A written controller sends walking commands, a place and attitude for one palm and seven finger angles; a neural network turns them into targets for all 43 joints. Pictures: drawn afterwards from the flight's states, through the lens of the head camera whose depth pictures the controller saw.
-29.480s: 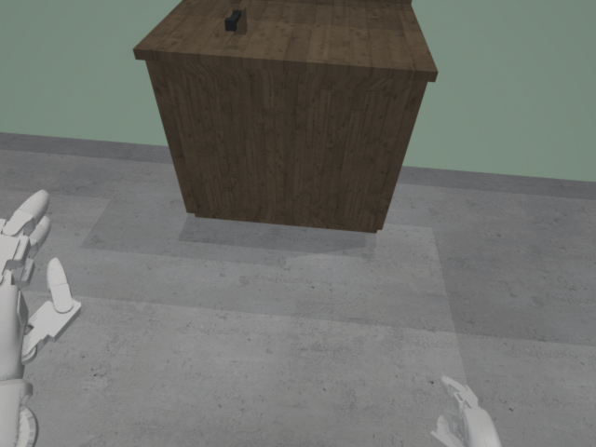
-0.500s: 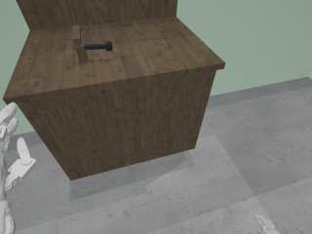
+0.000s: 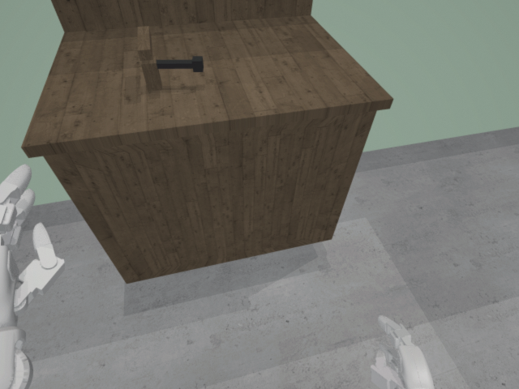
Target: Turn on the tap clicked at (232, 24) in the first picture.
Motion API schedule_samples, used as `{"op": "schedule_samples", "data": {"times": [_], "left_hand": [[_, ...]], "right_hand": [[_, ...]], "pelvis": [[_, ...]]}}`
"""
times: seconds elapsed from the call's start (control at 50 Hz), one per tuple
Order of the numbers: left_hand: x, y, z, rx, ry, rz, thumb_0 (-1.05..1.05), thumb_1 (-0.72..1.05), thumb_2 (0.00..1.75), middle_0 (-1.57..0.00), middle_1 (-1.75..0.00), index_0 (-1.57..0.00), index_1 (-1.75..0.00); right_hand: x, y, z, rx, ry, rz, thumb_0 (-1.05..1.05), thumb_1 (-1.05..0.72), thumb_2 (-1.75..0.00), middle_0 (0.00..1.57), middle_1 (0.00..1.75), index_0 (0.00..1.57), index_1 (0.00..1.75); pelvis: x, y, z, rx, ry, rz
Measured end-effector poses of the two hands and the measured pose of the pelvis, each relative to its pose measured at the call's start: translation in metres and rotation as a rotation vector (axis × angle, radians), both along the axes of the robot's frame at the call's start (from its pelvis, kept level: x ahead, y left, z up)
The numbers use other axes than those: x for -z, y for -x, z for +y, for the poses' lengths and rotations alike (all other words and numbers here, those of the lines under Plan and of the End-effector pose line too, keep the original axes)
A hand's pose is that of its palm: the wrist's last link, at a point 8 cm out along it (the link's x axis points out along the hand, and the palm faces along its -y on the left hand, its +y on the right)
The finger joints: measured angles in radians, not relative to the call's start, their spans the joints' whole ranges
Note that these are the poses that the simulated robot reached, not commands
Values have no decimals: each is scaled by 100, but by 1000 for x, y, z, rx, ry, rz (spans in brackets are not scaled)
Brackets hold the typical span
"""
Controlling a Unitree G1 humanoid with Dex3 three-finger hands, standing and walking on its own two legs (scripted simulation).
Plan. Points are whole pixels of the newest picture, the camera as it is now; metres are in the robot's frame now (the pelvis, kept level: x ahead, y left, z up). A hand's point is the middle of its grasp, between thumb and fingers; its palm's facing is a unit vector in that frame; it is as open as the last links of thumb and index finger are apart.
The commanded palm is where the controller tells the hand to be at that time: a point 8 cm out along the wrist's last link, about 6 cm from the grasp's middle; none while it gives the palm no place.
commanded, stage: stand and check the lever's angle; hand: left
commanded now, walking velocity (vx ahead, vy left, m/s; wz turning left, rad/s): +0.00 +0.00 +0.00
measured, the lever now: (197, 64) +0.81 +0.22 +0.10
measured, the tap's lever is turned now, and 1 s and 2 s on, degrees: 79 79 79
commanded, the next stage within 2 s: stand and wait in 0.04 s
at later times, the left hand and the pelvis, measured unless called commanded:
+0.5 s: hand (56, 258) +0.22 +0.26 +0.15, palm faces +0.42 -0.83 -0.36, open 7.4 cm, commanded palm +0.17 +0.29 +0.18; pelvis +0.01 +0.01 +0.00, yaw +0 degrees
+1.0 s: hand (55, 260) +0.22 +0.26 +0.15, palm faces +0.42 -0.83 -0.36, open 7.4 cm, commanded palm +0.16 +0.29 +0.18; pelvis +0.01 +0.01 +0.00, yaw +0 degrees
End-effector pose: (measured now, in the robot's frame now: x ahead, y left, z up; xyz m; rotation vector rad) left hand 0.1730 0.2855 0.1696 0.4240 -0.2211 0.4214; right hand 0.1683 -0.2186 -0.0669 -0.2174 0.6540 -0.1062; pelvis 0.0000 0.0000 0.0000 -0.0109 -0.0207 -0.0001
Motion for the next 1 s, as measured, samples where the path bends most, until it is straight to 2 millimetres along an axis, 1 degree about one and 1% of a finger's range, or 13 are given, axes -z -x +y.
{"op": "schedule_samples", "data": {"times": [0.1, 0.2, 0.54, 0.78, 1.0], "left_hand": [[4, -2, 3, 4, 18, 13, 2, 89, 90, -21, -30, -21, -30], [3, -5, 6, 8, 13, 13, 2, 89, 90, -21, -30, -21, -30], [3, -8, 9, 13, 7, 29, 2, 89, 90, -21, -30, -21, -30], [-1, -8, 9, 13, -3, 20, 2, 89, 90, -21, -30, -21, -30], [3, -7, 10, 5, 5, 35, 2, 89, 90, -21, -30, -21, -30]], "right_hand": [[-3, -5, -2, 3, 23, 6, 1, -90, -90, 21, 30, 20, 30], [-4, -7, -2, 10, 37, 14, 1, -90, -90, 20, 30, 20, 30], [1, -4, 6, 19, 18, 38, 1, -90, -90, 20, 30, 20, 30], [1, -4, 4, 21, 21, 35, 1, -90, -90, 20, 30, 20, 30], [1, -5, 2, 21, 25, 34, 1, -90, -90, 20, 30, 20, 30]], "pelvis": [[-1, -2, 4, -1, 3, 3], [-1, -4, 7, -4, 4, 7], [-2, -7, 11, -1, 7, 14], [-2, -6, 12, -2, 5, 16], [-3, -6, 12, -4, 7, 15]]}}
